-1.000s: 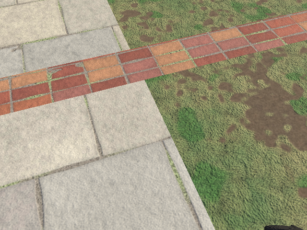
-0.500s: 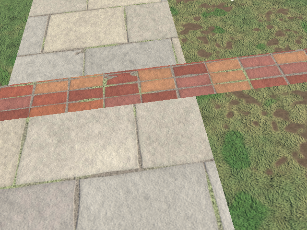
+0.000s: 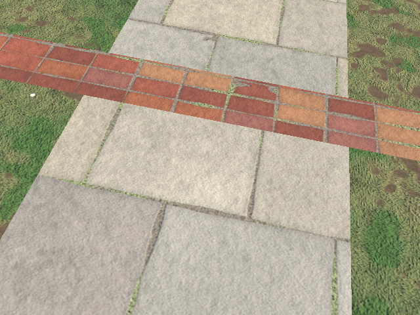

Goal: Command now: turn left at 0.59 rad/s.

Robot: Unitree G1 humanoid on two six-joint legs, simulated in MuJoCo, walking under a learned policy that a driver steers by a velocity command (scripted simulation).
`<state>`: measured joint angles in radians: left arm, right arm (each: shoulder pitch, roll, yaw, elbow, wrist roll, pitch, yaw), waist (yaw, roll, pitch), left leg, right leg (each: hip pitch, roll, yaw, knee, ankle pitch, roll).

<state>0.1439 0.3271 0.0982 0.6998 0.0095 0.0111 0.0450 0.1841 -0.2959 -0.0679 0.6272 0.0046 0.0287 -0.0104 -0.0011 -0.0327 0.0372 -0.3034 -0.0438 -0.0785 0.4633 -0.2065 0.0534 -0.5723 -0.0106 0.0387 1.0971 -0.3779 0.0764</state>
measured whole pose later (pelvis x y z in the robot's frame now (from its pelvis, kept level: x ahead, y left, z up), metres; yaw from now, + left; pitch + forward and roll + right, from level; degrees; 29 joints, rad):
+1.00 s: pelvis -0.02 +0.02 +0.00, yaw +35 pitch +2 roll -2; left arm 0.11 0.32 0.08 0.69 0.00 0.01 0.03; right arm 0.19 -0.31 -0.06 0.60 0.01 0.03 -0.03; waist -0.01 -0.02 0.05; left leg -0.29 -0.07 -0.14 0.46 -0.20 0.06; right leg -0.50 0.01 0.07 0.92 -0.34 0.09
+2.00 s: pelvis +0.06 +0.04 -0.01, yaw +50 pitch +0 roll +1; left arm 0.24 0.31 0.04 0.74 -0.01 -0.08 -0.03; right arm 0.35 -0.30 -0.05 0.74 0.02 -0.02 0.00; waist -0.02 0.03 0.01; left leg -0.25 -0.01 -0.08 0.84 -0.48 -0.01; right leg -0.30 0.01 -0.05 0.59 -0.29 -0.06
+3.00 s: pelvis +0.18 +0.22 -0.01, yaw +48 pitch +0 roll +1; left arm 0.35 0.30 0.03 0.90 -0.03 -0.04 0.02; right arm 0.20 -0.28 -0.07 0.85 0.02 -0.10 0.03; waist 0.01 -0.04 0.03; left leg -0.25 -0.04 0.07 0.55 -0.29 0.06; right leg -0.19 0.00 0.06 0.95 -0.47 -0.02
